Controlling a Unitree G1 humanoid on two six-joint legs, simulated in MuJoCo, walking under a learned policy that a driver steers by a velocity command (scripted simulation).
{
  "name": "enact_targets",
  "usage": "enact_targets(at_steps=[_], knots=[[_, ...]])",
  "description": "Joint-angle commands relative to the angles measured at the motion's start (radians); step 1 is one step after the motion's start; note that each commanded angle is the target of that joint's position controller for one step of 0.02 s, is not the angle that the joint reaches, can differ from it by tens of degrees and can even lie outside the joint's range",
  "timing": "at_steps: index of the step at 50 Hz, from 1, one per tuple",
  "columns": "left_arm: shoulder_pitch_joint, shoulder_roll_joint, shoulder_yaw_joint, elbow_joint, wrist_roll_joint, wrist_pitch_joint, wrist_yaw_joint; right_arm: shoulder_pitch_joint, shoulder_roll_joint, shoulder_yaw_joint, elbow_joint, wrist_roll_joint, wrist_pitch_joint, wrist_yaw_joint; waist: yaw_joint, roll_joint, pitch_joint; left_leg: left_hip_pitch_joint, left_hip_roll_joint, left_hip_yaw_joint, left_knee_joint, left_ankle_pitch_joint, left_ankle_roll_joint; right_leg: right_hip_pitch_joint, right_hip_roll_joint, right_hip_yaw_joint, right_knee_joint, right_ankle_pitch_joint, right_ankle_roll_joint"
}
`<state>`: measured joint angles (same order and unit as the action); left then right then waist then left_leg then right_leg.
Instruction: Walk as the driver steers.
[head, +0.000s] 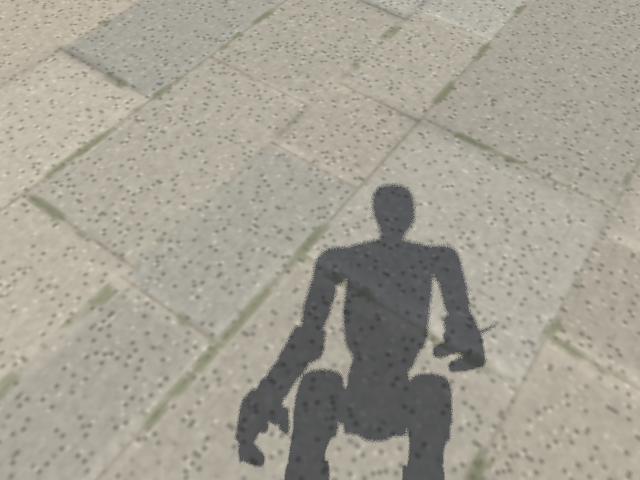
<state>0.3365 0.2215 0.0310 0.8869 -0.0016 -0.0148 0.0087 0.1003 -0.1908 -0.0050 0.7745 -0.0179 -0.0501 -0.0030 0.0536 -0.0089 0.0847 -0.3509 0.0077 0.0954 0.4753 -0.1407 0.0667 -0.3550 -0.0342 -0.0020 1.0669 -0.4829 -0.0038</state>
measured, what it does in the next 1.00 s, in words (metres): walks ahead, turning right: right foot, then left foot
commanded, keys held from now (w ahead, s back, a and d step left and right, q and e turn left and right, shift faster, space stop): e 0.54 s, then w+e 0.44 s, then e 0.02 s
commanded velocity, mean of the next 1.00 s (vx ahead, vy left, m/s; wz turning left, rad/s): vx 0.17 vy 0.00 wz -0.51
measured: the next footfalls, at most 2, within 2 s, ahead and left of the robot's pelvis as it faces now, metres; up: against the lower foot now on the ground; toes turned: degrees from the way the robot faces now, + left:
right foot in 0.36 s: +0.06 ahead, -0.13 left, +0.00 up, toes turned -16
left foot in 0.84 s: +0.17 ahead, +0.04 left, +0.00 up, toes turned -32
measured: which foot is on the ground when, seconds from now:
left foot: down 0.00-0.36, up 0.38-0.82, down 0.84-1.00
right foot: up 0.00-0.34, down 0.36-0.84, up 0.86-1.00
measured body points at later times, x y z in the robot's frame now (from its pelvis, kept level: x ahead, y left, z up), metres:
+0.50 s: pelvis +0.03 -0.04 +0.00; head +0.05 -0.08 +0.45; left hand +0.21 +0.20 -0.10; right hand +0.06 -0.33 -0.14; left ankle +0.06 +0.09 -0.67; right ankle +0.02 -0.11 -0.74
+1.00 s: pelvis +0.12 -0.05 +0.01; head +0.14 -0.03 +0.46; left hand +0.38 +0.11 -0.11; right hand +0.03 -0.32 -0.09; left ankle +0.14 +0.06 -0.74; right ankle +0.06 -0.16 -0.66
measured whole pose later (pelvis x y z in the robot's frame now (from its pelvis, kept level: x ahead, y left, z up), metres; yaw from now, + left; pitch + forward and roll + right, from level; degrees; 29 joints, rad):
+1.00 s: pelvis +0.12 -0.05 +0.01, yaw -34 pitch +2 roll +0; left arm 0.24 0.31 0.08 0.72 0.04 0.00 -0.06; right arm 0.32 -0.26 -0.04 0.78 -0.03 -0.06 -0.02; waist -0.02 -0.06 -0.02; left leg -0.11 -0.01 0.04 0.33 -0.25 0.03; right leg -0.54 0.06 0.07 1.03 -0.29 -0.03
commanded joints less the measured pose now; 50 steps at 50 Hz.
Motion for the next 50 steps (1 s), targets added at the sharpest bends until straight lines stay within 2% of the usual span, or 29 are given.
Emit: enact_targets(at_steps=[1, 4, 8, 13, 15, 16, 17, 18, 19, 20, 21, 22, 23, 24, 25, 27, 29, 31, 33, 37, 39, 41, 42, 43, 44, 45, 46, 48, 50], knots=[[0.134, 0.078, 0.034, -0.013, 0.027, 0.033, -0.005, 0.078, -0.124, -0.033, -0.025, 0.008, -0.010, -0.022, -0.007, 0.106, -0.172, 0.153, 0.272, -0.110, -0.165, 0.720, 0.118, -0.018, -0.010, 0.005, 0.060, 0.092, 0.017], [0.105, 0.069, 0.046, -0.033, 0.023, 0.054, -0.008, 0.053, -0.137, -0.043, -0.028, 0.000, -0.015, -0.025, 0.011, 0.120, -0.164, 0.095, 0.271, -0.049, -0.199, 0.541, 0.144, -0.043, -0.006, -0.013, 0.058, 0.141, 0.028], [-0.016, 0.065, 0.045, -0.088, 0.035, 0.076, -0.022, 0.081, -0.130, -0.047, -0.013, -0.007, 0.005, -0.035, -0.023, 0.146, -0.112, 0.090, 0.277, -0.027, -0.237, 0.167, 0.147, -0.091, -0.036, -0.028, -0.112, 0.196, 0.025], [-0.083, 0.079, 0.044, -0.148, 0.031, 0.080, -0.037, 0.120, -0.181, -0.069, -0.001, -0.014, 0.031, -0.027, -0.057, 0.137, -0.125, 0.137, 0.337, -0.034, -0.175, 0.098, 0.148, -0.033, -0.019, -0.072, -0.273, 0.106, -0.008], [-0.085, 0.083, 0.045, -0.167, 0.025, 0.074, -0.039, 0.117, -0.203, -0.079, 0.000, -0.011, 0.041, -0.024, -0.056, 0.134, -0.126, 0.151, 0.350, -0.032, -0.124, 0.099, 0.125, 0.007, -0.008, -0.087, -0.359, 0.084, -0.028], [-0.066, 0.078, 0.045, -0.169, 0.024, 0.067, -0.038, 0.107, -0.213, -0.084, 0.000, -0.006, 0.048, -0.024, -0.038, 0.114, -0.128, 0.138, 0.338, -0.008, -0.073, 0.080, 0.094, 0.063, 0.005, -0.099, -0.453, 0.131, -0.041], [-0.040, 0.088, 0.047, -0.163, 0.025, 0.053, -0.035, 0.128, -0.210, -0.088, 0.010, -0.008, 0.055, -0.023, -0.027, 0.060, -0.131, 0.107, 0.306, 0.027, 0.007, 0.011, 0.039, 0.134, 0.017, -0.078, -0.576, 0.222, -0.055], [-0.018, 0.162, 0.063, -0.161, 0.034, 0.037, -0.024, 0.172, -0.169, -0.082, 0.011, -0.014, 0.066, -0.017, -0.036, -0.137, -0.116, 0.025, 0.211, 0.106, 0.216, -0.142, -0.036, 0.179, -0.107, 0.131, -0.750, 0.314, -0.083], [-0.011, 0.311, 0.098, -0.185, 0.028, 0.031, -0.017, 0.128, -0.106, -0.063, -0.059, 0.000, 0.076, -0.020, -0.032, -0.359, -0.058, -0.248, 0.003, 0.109, 0.402, -0.496, -0.110, 0.215, -0.356, 0.514, -0.803, 0.642, -0.226], [0.072, 0.295, 0.106, -0.158, 0.023, 0.037, -0.009, 0.060, -0.143, -0.066, -0.063, -0.013, 0.092, -0.027, 0.026, -0.204, -0.081, -0.259, 0.009, -0.045, 0.572, -0.515, -0.108, 0.211, -0.361, 0.473, -0.780, 0.709, -0.310], [0.032, 0.250, 0.092, -0.160, 0.019, 0.042, -0.002, 0.070, -0.139, -0.068, -0.057, -0.002, 0.096, -0.023, -0.011, -0.148, -0.079, -0.262, 0.019, -0.088, 0.625, -0.435, -0.105, 0.194, -0.301, 0.384, -0.763, 0.676, -0.304], [-0.050, 0.216, 0.081, -0.176, 0.016, 0.050, 0.001, 0.083, -0.139, -0.069, -0.046, 0.009, 0.088, -0.019, -0.047, -0.111, -0.066, -0.255, 0.031, -0.113, 0.608, -0.338, -0.097, 0.176, -0.230, 0.311, -0.768, 0.606, -0.261], [-0.115, 0.196, 0.074, -0.196, 0.008, 0.052, 0.003, 0.088, -0.157, -0.075, -0.042, -0.001, 0.081, -0.018, -0.067, -0.119, -0.076, -0.256, 0.030, -0.116, 0.594, -0.277, -0.092, 0.193, -0.183, 0.274, -0.762, 0.602, -0.229], [-0.143, 0.172, 0.068, -0.211, 0.005, 0.051, 0.002, 0.108, -0.170, -0.080, -0.030, -0.016, 0.079, -0.015, -0.072, -0.115, -0.108, -0.236, 0.016, -0.106, 0.615, -0.242, -0.093, 0.210, -0.158, 0.247, -0.749, 0.676, -0.225], [-0.132, 0.169, 0.066, -0.213, 0.002, 0.048, -0.002, 0.117, -0.169, -0.081, -0.029, -0.018, 0.080, -0.013, -0.070, -0.093, -0.139, -0.223, 0.007, -0.107, 0.630, -0.233, -0.097, 0.229, -0.154, 0.242, -0.736, 0.727, -0.227], [-0.098, 0.188, 0.072, -0.208, 0.001, 0.041, -0.006, 0.112, -0.152, -0.077, -0.037, -0.008, 0.086, -0.011, -0.059, -0.065, -0.155, -0.229, 0.005, -0.117, 0.600, -0.228, -0.108, 0.263, -0.153, 0.258, -0.728, 0.732, -0.232], [-0.052, 0.200, 0.078, -0.200, 0.006, 0.041, -0.007, 0.088, -0.150, -0.073, -0.053, -0.013, 0.088, -0.006, -0.033, -0.086, -0.158, -0.245, 0.010, -0.120, 0.517, -0.224, -0.114, 0.284, -0.141, 0.318, -0.785, 0.371, -0.243], [-0.034, 0.202, 0.080, -0.199, 0.016, 0.043, -0.011, 0.042, -0.163, -0.074, -0.071, -0.019, 0.087, 0.003, -0.008, -0.125, -0.115, -0.265, 0.007, -0.123, 0.434, -0.227, -0.116, 0.270, -0.139, 0.398, -0.849, 0.038, -0.254], [-0.021, 0.216, 0.084, -0.198, 0.022, 0.041, -0.015, 0.014, -0.165, -0.073, -0.084, -0.018, 0.077, 0.009, 0.003, -0.119, -0.087, -0.250, -0.001, -0.126, 0.358, -0.235, -0.117, 0.252, -0.143, 0.443, -0.864, -0.033, -0.262], [-0.025, 0.239, 0.092, -0.201, 0.028, 0.028, -0.024, 0.008, -0.158, -0.064, -0.099, -0.011, 0.044, 0.010, -0.001, -0.107, -0.080, -0.137, -0.028, -0.124, 0.227, -0.274, -0.093, 0.180, -0.120, 0.486, -0.833, -0.050, -0.264], [-0.066, 0.239, 0.094, -0.213, 0.027, 0.025, -0.032, 0.048, -0.159, -0.062, -0.099, -0.001, 0.029, 0.005, -0.035, -0.108, -0.077, 0.001, -0.052, -0.120, 0.132, -0.278, -0.069, 0.080, -0.096, 0.501, -0.815, -0.060, -0.247], [-0.155, 0.220, 0.091, -0.235, 0.017, 0.024, -0.031, 0.194, -0.151, -0.062, -0.060, 0.006, 0.011, -0.012, -0.142, -0.058, -0.070, 0.309, -0.058, -0.113, -0.097, -0.142, -0.043, -0.134, -0.008, 0.455, -0.719, -0.103, -0.178], [-0.174, 0.165, 0.078, -0.254, 0.011, 0.013, -0.026, 0.290, -0.227, -0.079, -0.041, -0.004, 0.000, -0.029, -0.181, 0.063, -0.087, 0.489, 0.085, -0.254, -0.179, -0.262, -0.019, -0.307, 0.074, 0.357, -0.550, -0.152, -0.115], [-0.169, 0.074, 0.051, -0.290, -0.002, 0.001, -0.026, 0.340, -0.347, -0.100, -0.052, -0.019, -0.003, -0.038, -0.184, 0.271, -0.140, 0.546, 0.375, -0.657, -0.345, -0.632, 0.052, -0.432, 0.209, 0.151, -0.240, -0.139, -0.070], [-0.189, 0.152, 0.061, -0.289, 0.037, -0.003, -0.025, 0.271, -0.353, -0.107, -0.050, -0.034, -0.002, -0.038, -0.136, 0.154, -0.026, 0.391, 0.424, -0.758, -0.374, -0.703, 0.108, -0.490, 0.132, 0.148, -0.105, -0.031, -0.071], [-0.175, 0.175, 0.069, -0.277, 0.043, -0.006, -0.035, 0.226, -0.281, -0.090, -0.059, -0.023, -0.005, -0.033, -0.095, 0.102, 0.019, 0.332, 0.385, -0.684, -0.358, -0.662, 0.117, -0.475, 0.084, 0.165, -0.062, 0.049, -0.070], [-0.135, 0.176, 0.070, -0.250, 0.040, -0.006, -0.049, 0.177, -0.227, -0.076, -0.066, -0.011, -0.011, -0.025, -0.063, 0.092, 0.032, 0.316, 0.319, -0.560, -0.363, -0.555, 0.088, -0.449, 0.064, 0.151, -0.049, 0.116, -0.055], [-0.105, 0.169, 0.070, -0.221, 0.044, 0.005, -0.071, 0.168, -0.196, -0.066, -0.069, -0.007, -0.022, -0.022, -0.063, 0.141, 0.001, 0.318, 0.234, -0.355, -0.363, -0.298, 0.061, -0.414, 0.049, 0.100, 0.015, 0.211, -0.024], [-0.139, 0.150, 0.063, -0.236, 0.043, 0.013, -0.082, 0.212, -0.189, -0.064, -0.049, -0.006, -0.034, -0.012, -0.073, 0.113, -0.009, 0.331, 0.218, -0.243, -0.338, -0.050, 0.064, -0.424, 0.038, 0.084, 0.051, 0.261, -0.008]])
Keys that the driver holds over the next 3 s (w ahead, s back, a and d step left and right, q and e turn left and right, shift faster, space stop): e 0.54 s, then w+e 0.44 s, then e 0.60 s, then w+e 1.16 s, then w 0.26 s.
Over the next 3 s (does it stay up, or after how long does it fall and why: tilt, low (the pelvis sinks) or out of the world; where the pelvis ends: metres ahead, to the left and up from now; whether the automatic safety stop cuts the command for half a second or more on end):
stays up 0.37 -0.78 0.01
